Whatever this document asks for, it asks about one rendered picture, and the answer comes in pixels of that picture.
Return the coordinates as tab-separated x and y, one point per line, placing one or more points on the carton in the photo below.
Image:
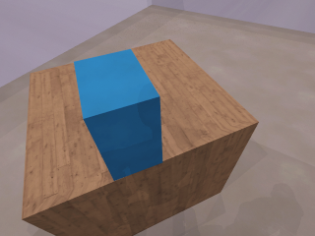
121	109

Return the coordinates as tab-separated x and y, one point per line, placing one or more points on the pedestal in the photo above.
68	189

